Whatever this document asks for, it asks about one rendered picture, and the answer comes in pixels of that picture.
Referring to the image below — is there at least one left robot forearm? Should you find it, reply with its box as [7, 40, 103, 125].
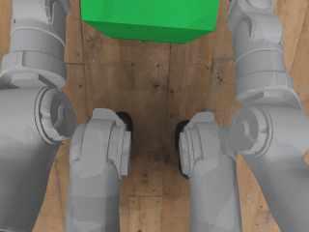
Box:
[0, 0, 71, 90]

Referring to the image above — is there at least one robot right foot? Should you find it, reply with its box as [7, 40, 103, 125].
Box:
[175, 120, 190, 180]

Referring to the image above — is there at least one robot right upper arm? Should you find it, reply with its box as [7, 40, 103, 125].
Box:
[227, 102, 309, 232]

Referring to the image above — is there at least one carton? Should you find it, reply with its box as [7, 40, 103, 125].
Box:
[80, 0, 219, 44]

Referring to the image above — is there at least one right robot shin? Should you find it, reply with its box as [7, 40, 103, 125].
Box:
[185, 111, 238, 175]

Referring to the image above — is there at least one robot left upper arm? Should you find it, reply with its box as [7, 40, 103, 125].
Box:
[0, 86, 77, 232]

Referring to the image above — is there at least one right robot forearm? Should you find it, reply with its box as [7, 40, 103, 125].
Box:
[226, 0, 306, 114]

